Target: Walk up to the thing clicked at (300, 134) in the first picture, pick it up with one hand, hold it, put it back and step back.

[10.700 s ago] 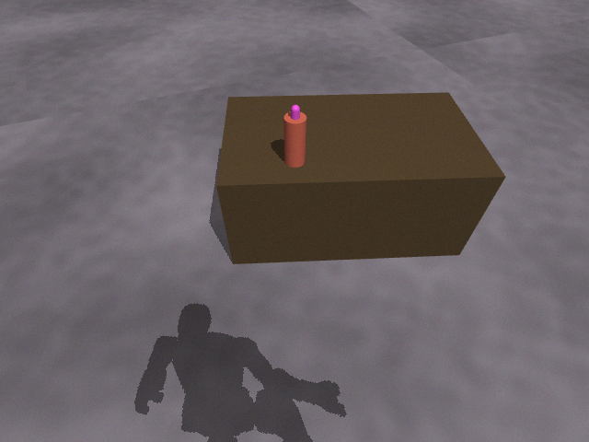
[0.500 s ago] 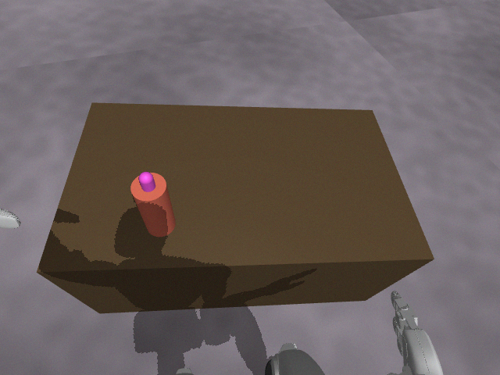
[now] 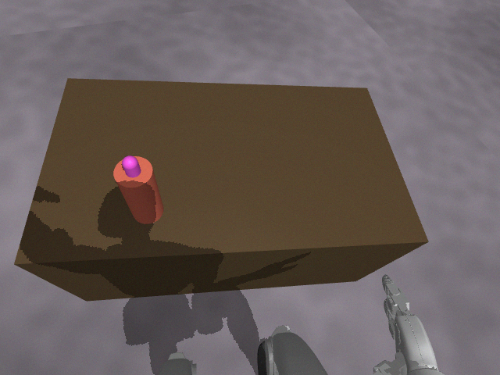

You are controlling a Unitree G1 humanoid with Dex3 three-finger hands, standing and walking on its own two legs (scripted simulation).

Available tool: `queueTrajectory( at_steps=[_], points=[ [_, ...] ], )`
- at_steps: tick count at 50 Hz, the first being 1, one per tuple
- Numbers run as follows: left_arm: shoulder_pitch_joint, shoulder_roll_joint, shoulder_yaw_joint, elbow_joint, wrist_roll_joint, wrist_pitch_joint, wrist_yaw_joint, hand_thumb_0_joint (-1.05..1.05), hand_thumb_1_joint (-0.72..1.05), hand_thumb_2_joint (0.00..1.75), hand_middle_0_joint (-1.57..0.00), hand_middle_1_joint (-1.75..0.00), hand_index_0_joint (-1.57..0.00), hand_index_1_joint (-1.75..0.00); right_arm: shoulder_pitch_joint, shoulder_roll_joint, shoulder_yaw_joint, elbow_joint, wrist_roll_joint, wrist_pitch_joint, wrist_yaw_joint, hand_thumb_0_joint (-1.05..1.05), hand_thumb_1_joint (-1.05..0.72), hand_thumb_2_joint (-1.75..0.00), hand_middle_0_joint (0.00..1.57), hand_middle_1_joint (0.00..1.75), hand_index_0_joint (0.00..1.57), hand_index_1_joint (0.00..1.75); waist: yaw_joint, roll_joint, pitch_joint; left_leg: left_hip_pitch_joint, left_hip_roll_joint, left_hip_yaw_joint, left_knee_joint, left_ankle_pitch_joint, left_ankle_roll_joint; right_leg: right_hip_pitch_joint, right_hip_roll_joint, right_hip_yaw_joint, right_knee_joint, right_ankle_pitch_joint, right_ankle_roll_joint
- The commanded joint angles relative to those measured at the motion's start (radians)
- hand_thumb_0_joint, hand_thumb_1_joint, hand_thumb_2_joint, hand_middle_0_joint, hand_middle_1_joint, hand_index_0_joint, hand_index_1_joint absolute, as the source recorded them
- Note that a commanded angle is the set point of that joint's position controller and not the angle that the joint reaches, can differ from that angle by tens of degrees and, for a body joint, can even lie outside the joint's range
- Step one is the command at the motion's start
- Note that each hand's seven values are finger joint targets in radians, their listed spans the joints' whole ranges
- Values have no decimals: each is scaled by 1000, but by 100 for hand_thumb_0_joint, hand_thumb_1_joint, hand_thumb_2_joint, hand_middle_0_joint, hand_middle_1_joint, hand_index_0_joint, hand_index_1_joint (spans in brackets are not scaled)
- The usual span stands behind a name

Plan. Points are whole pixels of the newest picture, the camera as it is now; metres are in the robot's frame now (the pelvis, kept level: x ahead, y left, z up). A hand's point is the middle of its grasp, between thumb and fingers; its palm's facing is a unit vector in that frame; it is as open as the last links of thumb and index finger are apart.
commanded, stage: approach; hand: left
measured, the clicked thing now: (139, 188) +0.51 +0.18 -0.14
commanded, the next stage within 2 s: close in in 0.38 s
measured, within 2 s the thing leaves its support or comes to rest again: neither
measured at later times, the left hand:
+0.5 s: hand (102, 195) +0.49 +0.25 -0.13, palm faces +0.09 -1.00 +0.03, open 17.7 cm
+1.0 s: hand (137, 198) +0.50 +0.19 -0.18, palm faces +0.10 -0.99 -0.01, open 17.6 cm
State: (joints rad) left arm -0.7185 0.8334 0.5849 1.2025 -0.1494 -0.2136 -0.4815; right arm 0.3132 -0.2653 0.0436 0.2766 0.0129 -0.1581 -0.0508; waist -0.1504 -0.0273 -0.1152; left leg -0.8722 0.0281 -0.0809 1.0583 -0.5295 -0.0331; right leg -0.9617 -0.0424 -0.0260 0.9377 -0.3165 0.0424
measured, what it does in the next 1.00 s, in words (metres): lowers itself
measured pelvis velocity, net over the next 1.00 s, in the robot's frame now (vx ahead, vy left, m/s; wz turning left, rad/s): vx -0.05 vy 0.00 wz -0.02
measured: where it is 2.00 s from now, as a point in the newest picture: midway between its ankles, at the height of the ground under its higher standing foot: outside the picture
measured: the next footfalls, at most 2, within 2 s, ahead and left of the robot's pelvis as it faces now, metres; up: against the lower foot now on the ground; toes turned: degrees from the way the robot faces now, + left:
none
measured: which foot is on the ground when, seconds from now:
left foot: down 0.00-1.00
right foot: down 0.00-1.00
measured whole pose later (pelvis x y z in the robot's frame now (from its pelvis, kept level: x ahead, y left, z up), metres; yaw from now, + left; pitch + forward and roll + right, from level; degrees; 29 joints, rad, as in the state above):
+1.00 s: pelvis -0.05 +0.00 -0.14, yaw -1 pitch +34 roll -5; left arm -0.85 0.65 0.49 1.16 0.01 -0.53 -0.08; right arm 0.44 -0.33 -0.10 -0.35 -0.06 -0.08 0.06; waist -0.42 -0.05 -0.15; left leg -1.58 0.00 -0.13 1.67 -0.68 -0.04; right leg -1.66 -0.05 -0.03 1.49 -0.42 0.05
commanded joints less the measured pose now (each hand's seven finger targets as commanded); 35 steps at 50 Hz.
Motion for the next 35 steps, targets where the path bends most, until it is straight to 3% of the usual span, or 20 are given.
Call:
queueTrajectory(
  at_steps=[1,6,11,13,14,15,16,17,18,19,23,24,26,28,29,31,32,33,35],
  points=[
    [-268,207,31,-142,-56,-150,-8,0,-61,0,-6,-4,-7,-4,24,-170,-110,-220,-12,-66,0,0,57,-4,5,5,5,5,-40,108,-377,53,-24,56,-82,339,26,251,31,-11,-12,183,-60],
    [-291,210,47,-153,-70,-248,3,0,-61,0,-7,-5,-7,-5,102,-192,-130,-295,-23,-72,14,0,56,-5,5,5,5,5,-71,158,-479,27,-27,46,14,400,16,177,34,-13,78,237,-64],
    [-357,298,97,-235,-29,-331,52,0,-61,2,-7,-6,-7,-7,103,-207,-150,-359,-50,-69,38,0,53,-5,5,5,5,5,-75,309,-589,21,-23,25,112,485,-3,74,30,-18,185,259,-75],
    [-406,300,90,-278,-2,-357,78,0,-61,3,-8,-5,-7,-6,101,-199,-150,-360,-64,-64,47,0,52,-6,5,5,5,5,-73,374,-610,38,-18,15,133,507,-15,8,33,-24,225,238,-81],
    [-434,271,73,-295,4,-371,88,0,-61,3,-8,-5,-6,-7,110,-188,-145,-359,-68,-63,51,0,51,-6,5,5,5,5,-81,418,-622,42,-21,22,150,491,-15,-16,33,-20,235,225,-82],
    [-403,189,33,-210,13,-368,94,0,-61,3,-8,-5,-6,-7,93,-186,-144,-380,-75,-63,56,0,51,-6,5,5,5,5,-101,402,-610,29,-15,8,160,500,-20,-61,39,-31,253,212,-86],
    [-449,201,32,-278,14,-387,102,0,-61,4,-8,-5,-6,-7,82,-204,-168,-371,-79,-65,56,0,50,-6,5,5,5,5,-99,458,-634,46,-10,6,179,534,-26,-93,40,-32,277,221,-89],
    [-418,192,27,-207,27,-389,110,0,-61,4,-7,-5,-6,-6,62,-217,-179,-396,-83,-65,56,0,50,-6,5,5,5,5,-110,455,-637,43,-6,1,193,523,-26,-130,42,-34,287,197,-90],
    [-422,232,48,-223,38,-397,123,0,-61,2,-8,-4,-6,-6,62,-222,-177,-412,-88,-64,56,0,50,-6,5,5,5,5,-105,463,-648,21,-5,-2,212,546,-27,-132,43,-35,310,217,-91],
    [-427,214,30,-177,49,-402,130,0,-61,2,-8,-4,-6,-6,69,-212,-172,-423,-89,-61,59,0,50,-6,5,5,5,5,-125,458,-641,-31,-9,7,231,513,-22,-127,41,-30,320,220,-91],
    [-407,166,27,-64,65,-427,169,0,-61,2,-7,-6,-7,-7,78,-225,-183,-487,-98,-52,68,0,51,-6,5,5,5,5,-164,380,-579,-249,-18,7,273,346,-3,-156,44,-31,381,163,-87],
    [-374,179,45,-38,72,-431,182,0,-61,2,-7,-7,-7,-7,82,-236,-195,-550,-97,-54,72,0,51,-6,5,5,5,5,-174,350,-608,-279,-21,9,287,314,4,-135,43,-30,392,155,-83],
    [-388,170,46,-45,78,-451,199,0,-61,0,-6,-6,-7,-5,114,-243,-209,-596,-97,-53,77,0,54,-5,5,5,5,5,-199,328,-622,-331,-25,9,309,271,9,-138,45,-31,416,136,-80],
    [-420,214,73,-78,88,-471,230,0,-61,0,-6,-7,-7,-6,132,-256,-235,-643,-96,-48,81,0,53,-5,5,5,5,5,-199,302,-647,-401,-34,16,333,186,21,-126,41,-19,436,80,-71],
    [-439,209,79,-102,91,-477,244,0,-61,1,-6,-8,-8,-6,146,-265,-252,-678,-95,-49,83,0,53,-5,5,5,5,5,-216,305,-688,-411,-39,18,347,179,24,-109,38,-11,444,86,-69],
    [-515,212,63,-188,105,-488,266,0,-61,1,-6,-8,-8,-7,157,-266,-266,-734,-95,-44,84,0,53,-5,5,5,5,5,-232,335,-746,-412,-43,25,365,147,27,-96,31,8,448,59,-62],
    [-529,183,31,-216,110,-487,274,0,-61,2,-6,-8,-8,-7,173,-265,-268,-749,-92,-40,84,0,53,-5,5,5,5,5,-234,347,-759,-376,-42,21,366,140,25,-120,34,3,454,46,-64],
    [-560,214,35,-261,125,-487,286,0,-60,3,-6,-9,-8,-8,186,-269,-278,-768,-89,-37,84,0,53,-5,5,5,5,5,-235,380,-773,-372,-44,27,367,118,24,-124,30,12,452,24,-63],
    [-533,163,-18,-232,138,-461,300,0,-61,4,-6,-10,-8,-8,186,-263,-278,-791,-83,-23,86,0,53,-5,5,5,5,5,-232,392,-745,-386,-48,34,363,49,24,-136,27,31,432,-44,-60]
  ],
)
